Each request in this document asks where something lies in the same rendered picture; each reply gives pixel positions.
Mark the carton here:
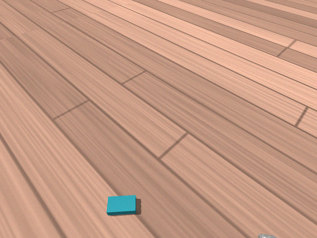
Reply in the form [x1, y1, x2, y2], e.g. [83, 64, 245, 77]
[106, 195, 136, 215]

